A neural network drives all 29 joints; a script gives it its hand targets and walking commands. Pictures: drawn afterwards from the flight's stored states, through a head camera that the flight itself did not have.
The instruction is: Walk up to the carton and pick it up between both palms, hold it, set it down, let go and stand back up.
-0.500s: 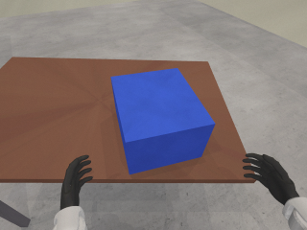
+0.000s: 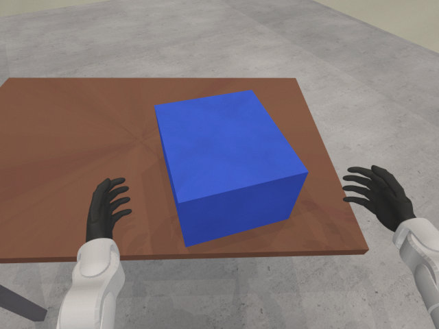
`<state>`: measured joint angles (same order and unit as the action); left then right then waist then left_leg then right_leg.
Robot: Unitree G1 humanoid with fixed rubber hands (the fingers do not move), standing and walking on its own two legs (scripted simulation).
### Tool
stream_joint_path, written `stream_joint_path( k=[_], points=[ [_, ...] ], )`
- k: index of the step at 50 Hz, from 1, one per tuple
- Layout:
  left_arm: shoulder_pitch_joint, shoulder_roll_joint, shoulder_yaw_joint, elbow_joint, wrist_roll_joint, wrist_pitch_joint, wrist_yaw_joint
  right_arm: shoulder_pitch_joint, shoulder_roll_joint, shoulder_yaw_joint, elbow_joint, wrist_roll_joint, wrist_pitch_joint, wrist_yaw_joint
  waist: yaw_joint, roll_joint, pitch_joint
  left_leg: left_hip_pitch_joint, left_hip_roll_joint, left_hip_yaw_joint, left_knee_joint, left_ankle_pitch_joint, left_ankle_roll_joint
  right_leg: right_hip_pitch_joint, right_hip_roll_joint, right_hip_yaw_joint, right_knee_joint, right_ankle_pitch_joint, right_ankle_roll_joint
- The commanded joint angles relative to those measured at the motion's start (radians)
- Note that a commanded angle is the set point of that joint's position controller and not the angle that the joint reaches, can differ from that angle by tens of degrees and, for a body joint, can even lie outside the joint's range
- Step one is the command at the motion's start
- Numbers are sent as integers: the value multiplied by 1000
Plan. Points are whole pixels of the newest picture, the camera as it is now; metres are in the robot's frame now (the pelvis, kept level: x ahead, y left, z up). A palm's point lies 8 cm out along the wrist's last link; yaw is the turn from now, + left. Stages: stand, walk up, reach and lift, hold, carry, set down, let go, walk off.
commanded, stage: reach and lift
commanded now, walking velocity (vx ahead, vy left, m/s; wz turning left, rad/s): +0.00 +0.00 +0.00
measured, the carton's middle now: (221, 162) +0.47 +0.01 +0.01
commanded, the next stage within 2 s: none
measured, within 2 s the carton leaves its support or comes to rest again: neither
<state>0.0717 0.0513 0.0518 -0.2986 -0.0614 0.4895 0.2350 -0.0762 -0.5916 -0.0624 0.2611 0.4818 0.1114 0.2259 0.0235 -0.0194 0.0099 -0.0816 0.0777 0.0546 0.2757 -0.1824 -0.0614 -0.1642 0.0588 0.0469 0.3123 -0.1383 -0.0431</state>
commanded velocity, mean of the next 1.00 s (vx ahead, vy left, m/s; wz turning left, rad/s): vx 0.00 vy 0.00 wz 0.00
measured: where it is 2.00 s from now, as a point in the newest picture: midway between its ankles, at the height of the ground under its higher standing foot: outside the picture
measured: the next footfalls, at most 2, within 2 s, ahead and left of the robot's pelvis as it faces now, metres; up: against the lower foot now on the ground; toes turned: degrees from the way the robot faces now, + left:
none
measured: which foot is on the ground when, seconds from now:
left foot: down 0.00-1.00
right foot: down 0.00-1.00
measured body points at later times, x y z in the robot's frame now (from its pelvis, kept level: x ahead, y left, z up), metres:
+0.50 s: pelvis -0.01 -0.01 +0.00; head +0.01 -0.01 +0.45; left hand +0.31 +0.22 +0.13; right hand +0.39 -0.25 +0.13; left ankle -0.03 +0.15 -0.75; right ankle +0.02 -0.09 -0.75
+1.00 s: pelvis +0.00 +0.00 +0.00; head +0.04 -0.01 +0.45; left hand +0.37 +0.23 +0.15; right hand +0.47 -0.23 +0.17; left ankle -0.03 +0.15 -0.75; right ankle +0.02 -0.09 -0.75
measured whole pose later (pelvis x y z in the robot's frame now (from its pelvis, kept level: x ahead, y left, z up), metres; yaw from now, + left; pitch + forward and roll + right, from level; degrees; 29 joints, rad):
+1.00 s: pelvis +0.00 +0.00 +0.00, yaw +2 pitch +7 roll +0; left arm -0.56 0.15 0.17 0.04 -0.12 0.70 0.20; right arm -0.84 -0.64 0.06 0.76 0.47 0.25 0.19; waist 0.08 0.02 -0.04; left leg -0.27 0.07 0.01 0.31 -0.17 -0.06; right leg -0.32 0.06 0.02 0.31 -0.12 -0.04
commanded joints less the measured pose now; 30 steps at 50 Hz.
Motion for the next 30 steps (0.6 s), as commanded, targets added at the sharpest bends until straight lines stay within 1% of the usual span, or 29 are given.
stream_joint_path(
  k=[1, 3, 4, 6, 11, 13, 15, 18, 21, 22, 23, 25, 26, 27, 30],
  points=[
    [-189, 42, 15, -160, 2, 10, -2, -259, -240, -89, -106, 18, -15, -4, 4, -40, -225, 99, -70, -18, 12, 232, 50, 37, 8, 18, -42, 244, -20],
    [-217, 51, 27, -152, -1, 30, -4, -297, -247, -86, -88, 21, -5, -7, 4, -34, -240, 95, -72, -19, 17, 243, 49, 46, 7, 19, -38, 264, -20],
    [-231, 54, 31, -148, -2, 37, -5, -315, -250, -84, -80, 20, -1, -9, 3, -42, -248, 96, -73, -19, 17, 247, 51, 49, 8, 18, -36, 273, -18],
    [-268, 65, 44, -131, -2, 54, -9, -358, -247, -79, -55, 18, 11, -12, 8, -39, -253, 85, -74, -16, 14, 239, 52, 55, 6, 20, -35, 275, -16],
    [-356, 84, 70, -107, -16, 94, -16, -470, -243, -64, -32, 9, 42, -22, 18, -57, -284, 49, -79, -11, 9, 213, 56, 86, 0, 25, -33, 272, -9],
    [-400, 100, 82, -89, -25, 107, -19, -521, -245, -62, -24, 1, 53, -26, 21, -76, -301, 24, -82, -9, 8, 202, 59, 101, -3, 29, -28, 277, -4],
    [-449, 108, 90, -69, -34, 119, -22, -570, -243, -61, 1, -6, 66, -28, 22, -76, -309, 9, -81, -9, 3, 184, 60, 99, -5, 28, -30, 249, -2],
    [-519, 120, 104, -33, -45, 137, -24, -652, -236, -51, 33, -14, 85, -29, 33, -85, -332, -19, -79, -9, -1, 154, 62, 100, -10, 31, -33, 198, 1],
    [-597, 130, 114, 23, -55, 153, -24, -731, -230, -40, 92, -20, 102, -26, 41, -81, -336, -46, -78, -8, -4, 118, 62, 92, -13, 28, -36, 137, 4],
    [-611, 127, 112, 29, -56, 159, -24, -746, -231, -37, 111, -25, 107, -25, 36, -84, -348, -48, -77, -10, -4, 115, 61, 96, -15, 28, -35, 133, 6],
    [-638, 134, 115, 36, -62, 160, -25, -771, -232, -33, 123, -27, 110, -25, 42, -85, -358, -58, -77, -11, -3, 112, 61, 100, -15, 27, -33, 129, 8],
    [-671, 136, 116, 64, -64, 167, -26, -812, -229, -23, 149, -31, 115, -25, 42, -92, -373, -75, -79, -9, -1, 113, 60, 112, -17, 25, -28, 137, 14],
    [-681, 141, 117, 71, -66, 170, -26, -830, -229, -18, 155, -32, 117, -26, 42, -90, -388, -78, -79, -10, 2, 121, 60, 123, -17, 23, -25, 148, 16],
    [-712, 148, 117, 66, -65, 172, -25, -851, -236, -22, 171, -33, 115, -27, 34, -82, -411, -79, -81, -11, 5, 127, 58, 129, -17, 20, -17, 169, 18],
    [-761, 155, 122, 100, -66, 179, -26, -908, -240, -13, 214, -35, 117, -29, 35, -85, -431, -96, -83, -11, 8, 135, 57, 146, -17, 14, -7, 200, 27]
  ],
)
